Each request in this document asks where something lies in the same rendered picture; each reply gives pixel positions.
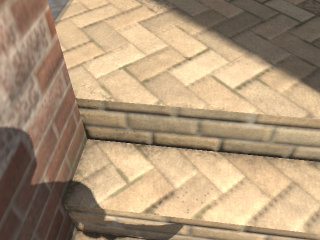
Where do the stairs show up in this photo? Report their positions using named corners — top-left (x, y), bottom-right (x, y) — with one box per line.
top-left (64, 98), bottom-right (320, 240)

